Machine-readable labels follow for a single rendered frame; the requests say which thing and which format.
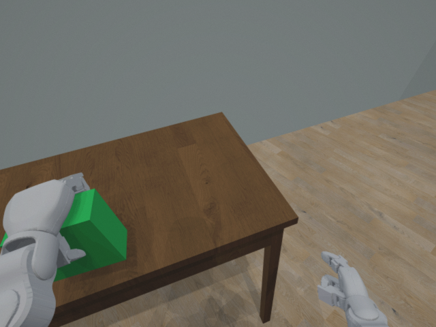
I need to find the left robot hand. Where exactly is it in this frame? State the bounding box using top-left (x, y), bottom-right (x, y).
top-left (3, 172), bottom-right (90, 268)

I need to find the robot right forearm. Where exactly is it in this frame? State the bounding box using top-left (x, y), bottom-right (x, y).
top-left (345, 295), bottom-right (389, 327)

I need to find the sponge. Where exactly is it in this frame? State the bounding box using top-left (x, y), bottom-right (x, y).
top-left (0, 189), bottom-right (127, 282)

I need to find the robot left forearm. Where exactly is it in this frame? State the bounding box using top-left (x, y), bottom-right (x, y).
top-left (0, 230), bottom-right (60, 327)

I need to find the table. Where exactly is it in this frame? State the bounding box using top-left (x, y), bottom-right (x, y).
top-left (0, 112), bottom-right (298, 327)

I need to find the right robot hand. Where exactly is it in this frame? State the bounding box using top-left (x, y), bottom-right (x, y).
top-left (317, 251), bottom-right (369, 311)

